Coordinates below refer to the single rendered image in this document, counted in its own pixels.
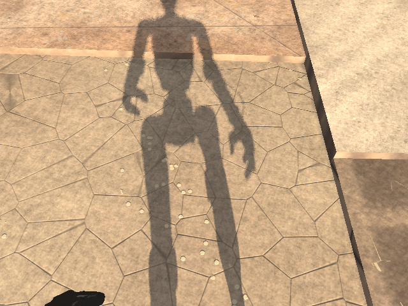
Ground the left robot hand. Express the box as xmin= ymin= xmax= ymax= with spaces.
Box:
xmin=45 ymin=290 xmax=105 ymax=306

